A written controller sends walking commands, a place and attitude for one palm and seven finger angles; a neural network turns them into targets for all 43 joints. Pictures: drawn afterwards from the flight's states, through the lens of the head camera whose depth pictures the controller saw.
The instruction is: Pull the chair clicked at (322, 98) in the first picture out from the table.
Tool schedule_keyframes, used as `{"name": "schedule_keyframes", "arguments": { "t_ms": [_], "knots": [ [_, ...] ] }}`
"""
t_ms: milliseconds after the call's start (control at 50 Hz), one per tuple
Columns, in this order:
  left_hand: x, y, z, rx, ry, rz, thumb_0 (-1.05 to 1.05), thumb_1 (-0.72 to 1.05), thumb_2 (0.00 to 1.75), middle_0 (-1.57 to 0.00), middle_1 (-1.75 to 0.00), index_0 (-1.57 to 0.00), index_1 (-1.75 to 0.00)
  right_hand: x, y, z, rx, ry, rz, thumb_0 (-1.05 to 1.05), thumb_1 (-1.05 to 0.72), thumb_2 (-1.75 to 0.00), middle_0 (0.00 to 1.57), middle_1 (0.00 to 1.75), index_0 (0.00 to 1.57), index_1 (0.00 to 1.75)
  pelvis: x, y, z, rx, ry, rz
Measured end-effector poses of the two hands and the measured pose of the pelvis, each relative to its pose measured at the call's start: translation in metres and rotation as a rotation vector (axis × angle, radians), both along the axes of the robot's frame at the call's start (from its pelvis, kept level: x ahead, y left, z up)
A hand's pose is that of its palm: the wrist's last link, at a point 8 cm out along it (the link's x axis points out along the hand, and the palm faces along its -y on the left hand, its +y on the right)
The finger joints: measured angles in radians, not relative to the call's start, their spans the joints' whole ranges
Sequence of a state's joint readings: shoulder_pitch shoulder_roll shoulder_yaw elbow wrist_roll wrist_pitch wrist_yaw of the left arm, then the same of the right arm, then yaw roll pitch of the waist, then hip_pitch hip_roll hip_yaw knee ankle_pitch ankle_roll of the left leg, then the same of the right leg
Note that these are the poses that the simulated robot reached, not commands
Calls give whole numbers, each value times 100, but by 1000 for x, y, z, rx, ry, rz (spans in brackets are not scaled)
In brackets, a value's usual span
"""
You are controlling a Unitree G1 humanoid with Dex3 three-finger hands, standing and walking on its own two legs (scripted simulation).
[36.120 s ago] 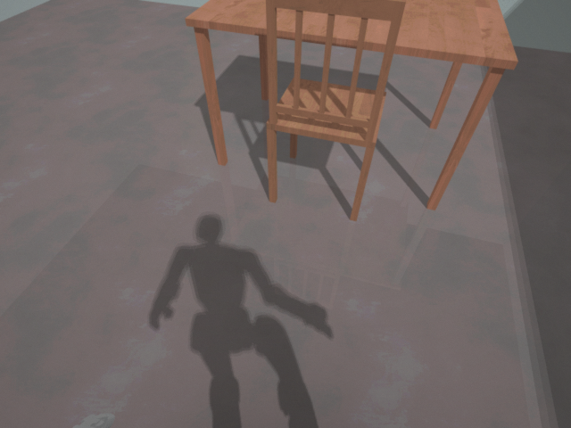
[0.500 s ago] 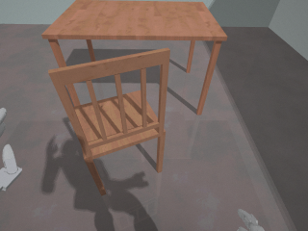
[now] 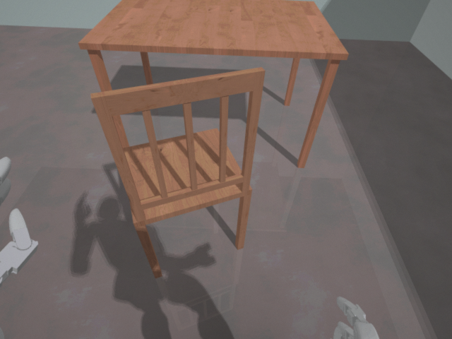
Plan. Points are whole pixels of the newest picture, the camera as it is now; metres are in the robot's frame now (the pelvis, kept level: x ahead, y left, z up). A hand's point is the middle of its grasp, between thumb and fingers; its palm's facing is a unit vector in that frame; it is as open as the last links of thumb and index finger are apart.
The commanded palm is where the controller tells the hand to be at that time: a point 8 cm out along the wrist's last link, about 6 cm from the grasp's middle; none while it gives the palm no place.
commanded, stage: stop stepping back and stand still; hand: left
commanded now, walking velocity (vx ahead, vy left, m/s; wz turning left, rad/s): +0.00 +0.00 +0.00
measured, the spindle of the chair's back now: (190, 151) +0.62 +0.14 -0.06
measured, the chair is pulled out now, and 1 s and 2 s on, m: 0.49 0.49 0.49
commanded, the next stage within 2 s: let the arm hang, fingers relaxed in 0.40 s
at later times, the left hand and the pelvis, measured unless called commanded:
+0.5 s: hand (43, 227) +0.22 +0.27 +0.15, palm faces +0.39 -0.80 -0.46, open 7.4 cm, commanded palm none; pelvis +0.02 +0.01 +0.01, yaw +0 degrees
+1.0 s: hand out of the picture -0.02 +0.19 -0.17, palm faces +0.03 -0.97 -0.23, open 7.1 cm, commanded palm none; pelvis +0.01 -0.01 +0.00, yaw +2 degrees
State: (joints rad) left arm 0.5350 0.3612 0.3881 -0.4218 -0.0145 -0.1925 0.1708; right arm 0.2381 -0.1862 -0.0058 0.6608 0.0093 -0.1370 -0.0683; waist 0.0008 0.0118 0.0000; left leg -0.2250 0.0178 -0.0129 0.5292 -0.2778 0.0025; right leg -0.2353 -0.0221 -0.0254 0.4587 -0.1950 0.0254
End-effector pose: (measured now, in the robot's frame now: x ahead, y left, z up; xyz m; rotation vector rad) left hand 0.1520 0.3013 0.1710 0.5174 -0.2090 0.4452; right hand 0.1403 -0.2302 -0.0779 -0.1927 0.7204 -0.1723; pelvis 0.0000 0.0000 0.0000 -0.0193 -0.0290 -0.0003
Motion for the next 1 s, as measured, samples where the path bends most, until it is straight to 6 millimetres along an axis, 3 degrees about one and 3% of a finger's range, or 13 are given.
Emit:
{"name": "schedule_keyframes", "arguments": {
  "t_ms": [260, 500, 540, 620, 680, 740, 760, 840, 920, 1000],
  "knots": [
    [32, -2, 5, 28, 49, -77, 1, 89, 90, -21, -30, -21, -31, 39, -3, 15, -21, -7, -12, 1, -90, -90, 20, 30, 20, 30, 21, 4, 5, 2, 11, -4],
    [31, 4, 0, 1, 72, -50, 1, 89, 90, -21, -30, -21, -31, 40, 1, 13, -18, 22, -15, 1, -90, -90, 20, 30, 20, 30, 25, 7, 7, 0, 8, -2],
    [36, 7, -25, -1, 158, -61, 1, 90, 90, -21, -30, -21, -31, 39, 2, 4, 1, 33, 29, 1, -90, -90, 20, 30, 20, 30, 22, 9, 4, 1, 29, 14],
    [36, 5, -147, -235, 605, 11, 0, 90, 90, -20, -30, -20, -30, 23, 5, -26, 33, 150, 72, 1, -90, -90, 20, 30, 20, 30, 16, 12, -3, 14, 48, 25],
    [0, -26, -236, -404, 967, 30, 0, 91, 90, -20, -30, -19, -30, -1, 8, -40, 52, 244, 61, 1, -90, -90, 20, 30, 20, 30, 14, 10, -5, 21, 37, 23],
    [-52, -70, -291, -537, 1248, 3, 1, 91, 90, -20, -30, -19, -30, -35, 8, -46, 52, 350, 34, 1, -90, -90, 20, 30, 20, 30, 12, 6, -4, 22, 22, 17],
    [-69, -82, -302, -580, 1310, 5, 1, 92, 90, -20, -30, -19, -30, -48, 7, -47, 49, 390, 24, 1, -90, -90, 20, 30, 20, 30, 12, 5, -3, 20, 18, 17],
    [-109, -77, -313, -629, 1374, 111, -4, 103, 90, -21, -30, -21, -30, -95, -4, -49, 18, 547, -20, 1, -92, -90, 20, 30, 20, 30, 8, -2, -1, 9, 11, 30],
    [-145, -70, -313, -617, 1478, 165, -3, 100, 90, -21, -30, -20, -30, -132, -13, -51, 12, 657, -50, 1, -92, -90, 20, 30, 20, 30, 7, -5, 1, 5, 8, 34],
    [-172, -66, -307, -604, 1547, 218, -1, 96, 90, -20, -30, -20, -30, -156, -15, -56, 34, 717, -65, 1, -92, -90, 20, 30, 20, 30, 6, -7, 2, 10, 7, 35]
  ]
}}
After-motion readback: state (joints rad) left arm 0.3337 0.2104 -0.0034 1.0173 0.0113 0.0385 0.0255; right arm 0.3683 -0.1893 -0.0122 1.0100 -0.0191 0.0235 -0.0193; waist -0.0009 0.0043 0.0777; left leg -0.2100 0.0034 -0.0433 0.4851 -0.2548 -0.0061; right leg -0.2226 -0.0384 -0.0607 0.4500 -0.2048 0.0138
